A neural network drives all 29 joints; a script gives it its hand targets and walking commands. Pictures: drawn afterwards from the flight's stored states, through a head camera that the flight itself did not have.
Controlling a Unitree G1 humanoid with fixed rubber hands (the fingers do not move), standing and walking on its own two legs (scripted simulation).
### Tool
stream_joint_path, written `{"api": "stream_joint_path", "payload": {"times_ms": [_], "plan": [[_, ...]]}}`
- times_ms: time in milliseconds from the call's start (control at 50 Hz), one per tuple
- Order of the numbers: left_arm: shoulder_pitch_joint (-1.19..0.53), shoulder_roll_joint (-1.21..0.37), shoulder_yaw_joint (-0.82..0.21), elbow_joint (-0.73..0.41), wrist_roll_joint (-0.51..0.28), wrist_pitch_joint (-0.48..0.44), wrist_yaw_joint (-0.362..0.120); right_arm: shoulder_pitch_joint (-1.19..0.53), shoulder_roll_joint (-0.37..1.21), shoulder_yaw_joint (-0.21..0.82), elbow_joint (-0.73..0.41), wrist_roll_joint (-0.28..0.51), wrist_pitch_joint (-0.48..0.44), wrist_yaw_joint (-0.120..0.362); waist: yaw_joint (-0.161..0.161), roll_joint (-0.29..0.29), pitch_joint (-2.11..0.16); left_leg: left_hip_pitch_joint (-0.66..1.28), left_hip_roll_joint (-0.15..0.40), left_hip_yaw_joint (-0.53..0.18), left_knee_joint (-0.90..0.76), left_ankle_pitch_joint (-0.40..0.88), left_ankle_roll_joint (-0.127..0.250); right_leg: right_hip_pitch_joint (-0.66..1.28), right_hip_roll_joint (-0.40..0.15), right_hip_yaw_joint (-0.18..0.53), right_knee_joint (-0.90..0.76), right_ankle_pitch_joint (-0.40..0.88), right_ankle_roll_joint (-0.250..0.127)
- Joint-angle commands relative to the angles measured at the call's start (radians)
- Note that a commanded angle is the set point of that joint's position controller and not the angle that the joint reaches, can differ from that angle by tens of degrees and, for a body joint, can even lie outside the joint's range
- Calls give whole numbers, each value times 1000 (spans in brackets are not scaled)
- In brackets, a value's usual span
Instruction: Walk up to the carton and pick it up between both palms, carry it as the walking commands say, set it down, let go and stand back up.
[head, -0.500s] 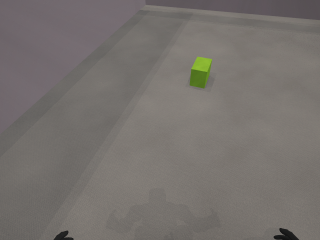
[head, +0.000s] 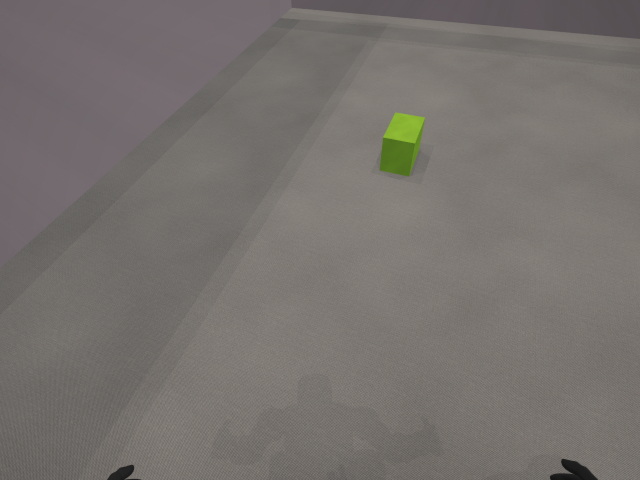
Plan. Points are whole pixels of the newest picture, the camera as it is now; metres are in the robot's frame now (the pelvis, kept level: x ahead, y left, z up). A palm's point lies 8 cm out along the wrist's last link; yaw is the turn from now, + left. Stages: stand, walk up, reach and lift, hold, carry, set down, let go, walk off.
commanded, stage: stand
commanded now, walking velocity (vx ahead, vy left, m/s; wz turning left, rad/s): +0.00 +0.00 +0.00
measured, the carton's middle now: (402, 144) +1.73 -0.38 -0.68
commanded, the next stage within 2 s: walk up in 0.06 s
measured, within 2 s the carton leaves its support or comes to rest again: neither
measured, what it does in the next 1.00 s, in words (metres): walks ahead: right foot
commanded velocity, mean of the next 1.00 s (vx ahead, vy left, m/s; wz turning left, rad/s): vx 0.39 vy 0.04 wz -0.11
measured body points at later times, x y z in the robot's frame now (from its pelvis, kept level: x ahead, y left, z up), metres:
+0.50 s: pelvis +0.05 -0.05 -0.01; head +0.05 -0.07 +0.44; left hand +0.18 +0.22 -0.12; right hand +0.04 -0.35 -0.15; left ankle +0.00 +0.13 -0.75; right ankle +0.08 -0.19 -0.73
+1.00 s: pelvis +0.28 -0.06 -0.02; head +0.31 -0.07 +0.43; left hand +0.21 +0.19 -0.16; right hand +0.45 -0.31 -0.14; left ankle +0.41 +0.03 -0.74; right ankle +0.09 -0.19 -0.75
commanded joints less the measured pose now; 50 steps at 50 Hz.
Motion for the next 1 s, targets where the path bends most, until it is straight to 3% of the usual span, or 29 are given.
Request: {"api": "stream_joint_path", "payload": {"times_ms": [0,220,240,260,280,300,320,340,360,400,440,460,480,500,520,540,560,600,640,660,700,740,800,880,940,960,980], "plan": [[-38,173,30,-42,-1,-9,5,-37,-172,-31,-42,0,-9,-4,0,0,-58,8,115,-91,-54,108,35,2,-118,92,-56,117,-33],[-36,174,31,-42,-1,-7,6,-36,-174,-32,-40,1,-7,-5,0,0,-60,15,117,-90,-57,125,33,10,-120,90,-57,133,-32],[-30,109,75,-97,-8,34,-36,186,-140,-82,-63,-22,12,-14,-75,-43,-96,162,223,-178,-63,-463,92,-306,-44,55,176,-386,-80],[-153,36,59,-178,8,49,-58,239,-200,-99,-53,-29,20,-21,-148,229,-3,233,418,-422,-223,-658,145,-601,-1,0,461,-375,-50],[-207,20,66,-214,27,55,-67,247,-190,-104,-66,-33,15,-29,-138,174,51,184,500,-483,-275,-678,158,-699,-60,29,633,-282,-25],[-167,29,77,-203,30,51,-75,187,-172,-102,-87,-25,3,-35,-91,137,53,131,483,-403,-279,-606,134,-672,-91,70,687,-211,-10],[-69,35,83,-172,30,38,-80,147,-153,-101,-103,-19,-12,-31,-44,139,14,104,436,-293,-272,-504,108,-578,-91,66,678,-150,1],[-9,36,84,-153,27,34,-85,100,-133,-95,-112,-13,-21,-23,-4,139,20,47,373,-167,-260,-404,83,-483,-87,36,641,-106,15],[20,31,83,-147,22,35,-90,65,-126,-91,-125,-11,-27,-15,15,152,27,-21,328,-72,-258,-344,69,-386,-78,-1,578,-95,21],[1,-3,74,-172,12,40,-93,65,-137,-97,-121,-18,-33,-3,15,207,47,-139,284,36,-249,-340,58,-216,-65,-55,413,-110,15],[23,-12,67,-175,8,35,-80,97,-116,-94,-85,-28,-20,11,16,279,62,-158,248,74,-193,-405,86,-138,-40,-127,332,-170,21],[64,-13,67,-159,5,29,-70,98,-108,-95,-84,-32,-13,16,42,233,57,-177,241,86,-143,-430,89,-76,-28,-163,272,-129,17],[142,0,75,-124,3,17,-58,108,-88,-92,-86,-38,-5,20,76,113,29,-217,204,103,-11,-446,88,24,-19,-180,215,-104,11],[287,34,93,-72,7,3,-43,115,-55,-85,-102,-42,-2,22,137,-62,-42,-313,136,147,249,-442,82,202,-45,-147,150,-116,-11],[476,130,120,-32,34,-8,-24,57,5,-69,-166,-38,-9,28,213,-306,-66,-529,43,157,660,-513,70,307,-240,190,-4,-338,-51],[470,205,113,-44,34,-11,-12,38,67,-53,-233,-39,-9,26,179,-345,-40,-695,54,43,846,-429,47,213,-497,648,-256,-621,-139],[405,182,100,-74,32,-11,-11,18,16,-64,-232,-31,-10,23,135,-223,8,-693,121,-21,890,-341,47,101,-520,714,-297,-717,-180],[228,72,85,-122,21,-32,-15,52,10,-67,-200,-22,-21,37,52,-140,104,-625,170,-42,816,-132,12,-18,-375,456,-248,-476,-144],[225,16,82,-125,12,-53,-13,108,37,-71,-175,-23,-10,51,20,-122,61,-513,150,-14,729,-40,-16,-28,-286,249,-212,-203,-114],[251,6,80,-117,14,-60,-13,113,51,-70,-172,-22,-2,57,18,-141,37,-488,137,5,701,-19,-24,-16,-277,200,-200,-90,-118],[308,-14,79,-101,15,-67,-9,59,73,-66,-183,-18,8,61,38,-133,36,-508,124,31,629,15,-36,26,-280,156,-201,3,-128],[353,-27,79,-86,13,-67,-2,-16,95,-58,-202,-16,12,63,60,-129,57,-542,115,44,541,62,-43,63,-284,134,-211,19,-132],[395,-35,78,-60,9,-66,6,-104,126,-42,-218,-11,10,70,83,-143,77,-538,94,78,405,121,-36,100,-290,66,-216,99,-123],[415,-23,81,-31,8,-64,12,-170,132,-33,-231,-8,1,75,85,-172,89,-448,71,124,274,121,-10,113,-296,9,-200,248,-104],[398,8,86,-21,3,-63,18,-75,97,-42,-199,-14,-9,60,37,-181,26,-264,28,159,209,29,25,117,-281,-23,-62,490,-76],[391,14,89,-20,-2,-60,18,7,72,-50,-176,-17,-15,51,2,-160,-21,-170,18,174,180,5,42,112,-270,-30,55,544,-71],[382,-12,85,-23,-7,-54,12,162,33,-61,-127,-28,-30,37,-67,-104,-113,47,17,176,144,2,70,36,-200,-77,288,504,-51]]}}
